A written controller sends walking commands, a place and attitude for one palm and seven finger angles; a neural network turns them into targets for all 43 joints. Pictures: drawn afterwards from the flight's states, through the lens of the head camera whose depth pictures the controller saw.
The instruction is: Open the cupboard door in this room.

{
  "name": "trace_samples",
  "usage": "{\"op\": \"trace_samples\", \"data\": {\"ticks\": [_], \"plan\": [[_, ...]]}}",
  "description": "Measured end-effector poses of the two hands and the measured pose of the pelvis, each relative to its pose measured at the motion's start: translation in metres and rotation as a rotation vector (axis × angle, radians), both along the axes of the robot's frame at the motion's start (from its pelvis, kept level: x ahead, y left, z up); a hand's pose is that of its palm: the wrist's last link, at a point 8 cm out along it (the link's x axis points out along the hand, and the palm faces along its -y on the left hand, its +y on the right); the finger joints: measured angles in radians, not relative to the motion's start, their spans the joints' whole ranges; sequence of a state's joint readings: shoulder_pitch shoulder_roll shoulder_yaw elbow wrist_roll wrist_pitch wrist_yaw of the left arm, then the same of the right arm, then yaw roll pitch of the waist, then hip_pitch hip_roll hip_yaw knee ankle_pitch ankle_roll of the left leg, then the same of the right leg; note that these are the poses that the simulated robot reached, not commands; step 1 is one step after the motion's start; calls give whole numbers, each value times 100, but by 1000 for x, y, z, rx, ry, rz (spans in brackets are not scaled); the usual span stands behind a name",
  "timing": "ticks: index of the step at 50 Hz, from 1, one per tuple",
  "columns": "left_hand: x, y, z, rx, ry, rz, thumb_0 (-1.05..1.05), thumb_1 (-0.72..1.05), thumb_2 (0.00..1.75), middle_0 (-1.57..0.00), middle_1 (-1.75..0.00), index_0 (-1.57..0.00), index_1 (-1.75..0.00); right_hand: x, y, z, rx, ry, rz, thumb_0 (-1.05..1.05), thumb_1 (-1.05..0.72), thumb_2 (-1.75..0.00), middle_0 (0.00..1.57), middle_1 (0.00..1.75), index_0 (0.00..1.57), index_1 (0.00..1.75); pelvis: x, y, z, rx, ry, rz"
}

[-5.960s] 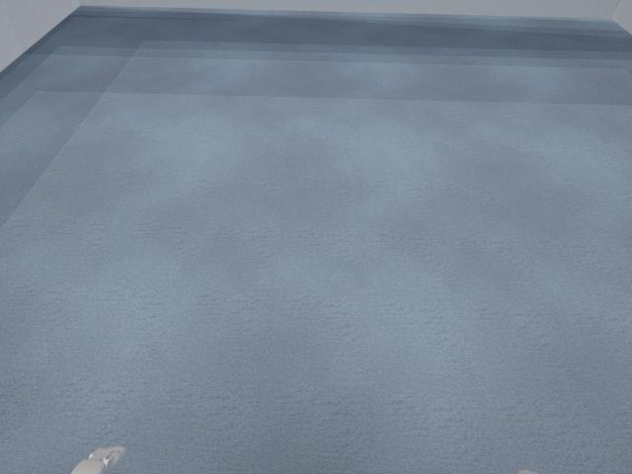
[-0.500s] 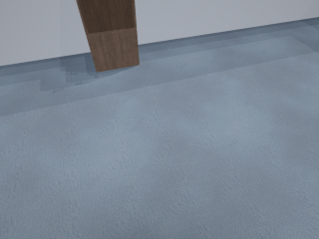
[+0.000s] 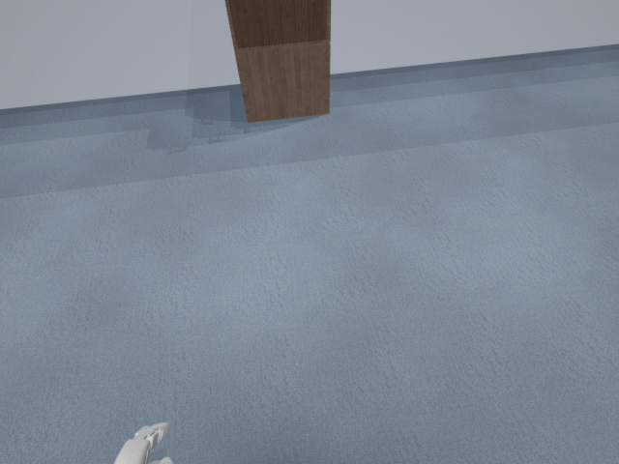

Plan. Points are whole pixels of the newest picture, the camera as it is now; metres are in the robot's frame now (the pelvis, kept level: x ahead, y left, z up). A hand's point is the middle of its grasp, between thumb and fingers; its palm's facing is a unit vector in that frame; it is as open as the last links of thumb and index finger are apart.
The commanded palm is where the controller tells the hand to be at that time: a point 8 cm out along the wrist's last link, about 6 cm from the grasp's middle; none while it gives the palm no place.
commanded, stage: turn or walk to find it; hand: left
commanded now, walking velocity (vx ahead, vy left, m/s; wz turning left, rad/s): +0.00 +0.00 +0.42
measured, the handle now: out of the picture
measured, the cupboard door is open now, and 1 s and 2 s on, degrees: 0 0 0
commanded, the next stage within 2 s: stand and wait in 0.16 s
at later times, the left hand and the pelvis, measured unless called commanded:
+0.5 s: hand out of the picture -0.08 +0.19 -0.18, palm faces +0.23 -0.95 -0.23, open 7.4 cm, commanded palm none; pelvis -0.02 +0.00 +0.00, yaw +9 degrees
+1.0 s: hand out of the picture -0.08 +0.21 -0.18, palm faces +0.36 -0.91 -0.22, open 7.4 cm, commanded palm none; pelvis -0.06 +0.01 +0.00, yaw +20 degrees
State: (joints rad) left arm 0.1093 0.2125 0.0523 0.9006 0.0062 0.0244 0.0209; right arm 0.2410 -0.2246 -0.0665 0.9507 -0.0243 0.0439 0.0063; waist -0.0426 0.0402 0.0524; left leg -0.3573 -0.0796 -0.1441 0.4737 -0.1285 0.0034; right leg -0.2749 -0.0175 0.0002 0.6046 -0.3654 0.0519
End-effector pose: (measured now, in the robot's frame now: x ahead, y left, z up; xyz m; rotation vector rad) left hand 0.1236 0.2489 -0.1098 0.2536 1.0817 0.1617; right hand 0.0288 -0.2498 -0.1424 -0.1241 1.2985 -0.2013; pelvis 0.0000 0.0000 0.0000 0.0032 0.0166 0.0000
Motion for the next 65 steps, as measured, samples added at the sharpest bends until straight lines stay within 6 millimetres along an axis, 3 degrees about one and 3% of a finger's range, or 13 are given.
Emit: {"op": "trace_samples", "data": {"ticks": [2, 7, 13, 18, 25, 28, 32, 39, 47, 54, 60, 65], "plan": [[-15, -7, 0, 17, -4, 17, 0, 90, 90, -20, -30, -20, -30, 2, -12, -7, 8, -3, 13, 0, -91, -90, 20, 30, 20, 30, -5, -9, -4, 5, -7, 17], [-66, -18, 7, 18, 64, 95, 0, 90, 90, -20, -30, -20, -30, 14, -30, -2, 9, 1, 66, 0, -91, -90, 20, 30, 20, 30, -10, -21, 5, 28, -30, 69], [-116, -26, 0, -6, 139, 182, 1, 90, 90, -20, -30, -20, -30, 27, -34, 3, -6, 29, 144, 0, -91, -90, 19, 30, 20, 30, -12, -25, 8, 41, -26, 129], [-163, -24, -13, -45, 222, 251, 1, 90, 90, -20, -30, -20, -30, 50, -15, 6, -24, 23, 218, 0, -91, -90, 19, 30, 20, 30, -15, -16, 5, 32, -15, 153], [-218, -11, -38, -101, 361, 324, 1, 90, 90, -20, -30, -20, -30, 77, 34, 14, -31, -78, 296, 0, -91, -90, 19, 30, 20, 30, -21, 3, -1, 18, -28, 157], [-223, -10, -36, -110, 376, 333, 1, 90, 90, -20, -30, -20, -30, 79, 50, 16, -9, -100, 307, 0, -91, -90, 20, 30, 20, 30, -24, 5, 2, 16, -36, 166], [-215, -9, -30, -99, 327, 339, 1, 90, 90, -20, -30, -20, -30, 75, 58, 10, 32, -97, 312, 0, -91, -90, 20, 30, 20, 30, -29, 3, 3, 18, -36, 186], [-199, -15, -20, -57, 187, 360, 0, 90, 90, -20, -30, -20, -30, 61, 39, -5, 49, -48, 316, 0, -91, -90, 20, 30, 20, 30, -38, -6, -1, 17, -36, 254], [-215, -7, -24, -83, 155, 395, 0, 90, 90, -20, -30, -20, -30, 48, 26, 8, -26, 2, 362, 0, -92, -90, 20, 30, 20, 30, -56, 4, 1, 12, -36, 324], [-246, 29, -49, -111, 176, 455, 0, 90, 90, -20, -30, -20, -30, 38, 52, 12, -80, -28, 431, 0, -91, -90, 19, 30, 20, 30, -74, 27, -12, -4, -31, 377], [-256, 47, -31, -94, 168, 484, 1, 90, 90, -20, -30, -20, -30, 21, 73, 22, -60, -11, 457, 0, -91, -90, 20, 30, 20, 30, -83, 35, 3, -14, -19, 408], [-256, 48, -20, -72, 143, 491, 1, 91, 90, -20, -30, -19, -30, 14, 84, 19, -21, -12, 462, 0, -91, -90, 20, 30, 20, 30, -86, 34, 8, -9, -19, 422]]}}
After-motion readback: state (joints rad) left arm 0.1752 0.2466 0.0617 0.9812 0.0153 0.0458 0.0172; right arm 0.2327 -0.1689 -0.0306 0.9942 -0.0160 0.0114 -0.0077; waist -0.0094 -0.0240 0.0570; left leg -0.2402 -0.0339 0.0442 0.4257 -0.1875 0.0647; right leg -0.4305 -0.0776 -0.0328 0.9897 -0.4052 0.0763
